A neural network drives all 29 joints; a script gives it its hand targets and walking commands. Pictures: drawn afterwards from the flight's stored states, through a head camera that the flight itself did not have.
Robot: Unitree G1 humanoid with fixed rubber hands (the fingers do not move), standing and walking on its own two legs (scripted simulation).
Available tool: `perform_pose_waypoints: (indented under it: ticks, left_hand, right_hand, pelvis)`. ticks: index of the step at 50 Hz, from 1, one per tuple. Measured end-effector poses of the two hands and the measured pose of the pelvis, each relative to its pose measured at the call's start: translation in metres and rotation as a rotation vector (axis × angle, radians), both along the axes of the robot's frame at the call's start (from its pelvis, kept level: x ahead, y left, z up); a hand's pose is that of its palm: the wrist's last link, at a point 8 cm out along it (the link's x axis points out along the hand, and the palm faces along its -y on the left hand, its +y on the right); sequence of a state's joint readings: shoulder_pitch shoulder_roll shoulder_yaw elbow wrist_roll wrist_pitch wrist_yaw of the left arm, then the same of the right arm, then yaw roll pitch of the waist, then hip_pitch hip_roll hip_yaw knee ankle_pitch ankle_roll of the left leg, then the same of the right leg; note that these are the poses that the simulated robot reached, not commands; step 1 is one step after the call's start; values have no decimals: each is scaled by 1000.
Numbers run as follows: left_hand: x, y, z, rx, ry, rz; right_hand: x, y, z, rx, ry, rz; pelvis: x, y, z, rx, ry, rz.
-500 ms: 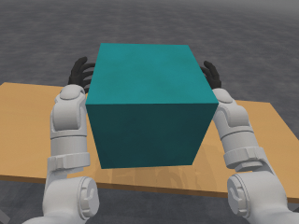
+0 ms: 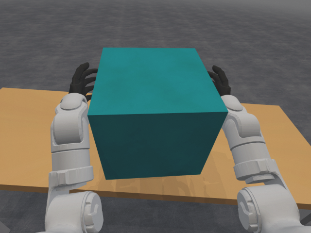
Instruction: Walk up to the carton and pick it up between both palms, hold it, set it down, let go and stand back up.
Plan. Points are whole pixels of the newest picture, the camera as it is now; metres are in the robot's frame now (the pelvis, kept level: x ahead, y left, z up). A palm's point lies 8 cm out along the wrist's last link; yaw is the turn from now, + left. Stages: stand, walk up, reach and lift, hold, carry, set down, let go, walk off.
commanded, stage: hold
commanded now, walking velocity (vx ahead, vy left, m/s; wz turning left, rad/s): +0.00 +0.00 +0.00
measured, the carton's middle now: (152, 111) +0.37 +0.00 +0.17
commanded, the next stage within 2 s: set down in 0.64 s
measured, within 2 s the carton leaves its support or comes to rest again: neither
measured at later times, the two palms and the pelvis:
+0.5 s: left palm (79, 93) +0.37 +0.17 +0.23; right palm (217, 95) +0.37 -0.16 +0.22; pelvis +0.00 +0.00 +0.00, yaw +0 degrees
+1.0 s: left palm (81, 78) +0.38 +0.17 +0.26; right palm (224, 95) +0.36 -0.17 +0.23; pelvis +0.00 +0.01 +0.00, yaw -1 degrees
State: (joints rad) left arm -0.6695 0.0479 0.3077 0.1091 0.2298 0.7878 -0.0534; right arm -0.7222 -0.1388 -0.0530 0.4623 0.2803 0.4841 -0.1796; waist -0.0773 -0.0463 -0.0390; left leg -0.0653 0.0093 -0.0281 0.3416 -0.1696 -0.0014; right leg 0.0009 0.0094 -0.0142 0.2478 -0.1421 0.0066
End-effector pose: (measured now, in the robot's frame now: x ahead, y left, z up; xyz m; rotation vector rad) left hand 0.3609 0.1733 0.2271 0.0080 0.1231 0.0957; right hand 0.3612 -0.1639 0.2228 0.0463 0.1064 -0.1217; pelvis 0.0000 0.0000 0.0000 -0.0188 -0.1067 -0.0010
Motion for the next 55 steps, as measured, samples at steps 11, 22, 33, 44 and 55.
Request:
perform_pose_waypoints:
  ticks: [11, 22, 33, 44, 55]
  left_hand:
    - [3, -1, 7, 5, 2, 3]
    - [12, 0, 0, 3, 33, 6]
    - [5, 3, 1, -2, -5, 8]
    - [11, -9, 22, 5, -71, -60]
    - [27, 0, 12, 42, -95, -104]
  right_hand:
    - [3, 0, 4, 0, 0, 6]
    - [12, 1, -1, -23, 31, 11]
    - [7, 4, 3, -5, -4, 10]
    - [-6, -8, 7, 21, -67, -53]
    - [4, 1, -21, -37, -103, -68]
  pelvis:
    - [-7, -2, 0, 2, 19, 3]
    - [-2, -4, 0, 3, 26, 5]
    - [6, -1, 0, -2, 7, 7]
    - [0, 7, 0, 2, -26, 4]
    - [1, 8, 0, 14, -55, -3]
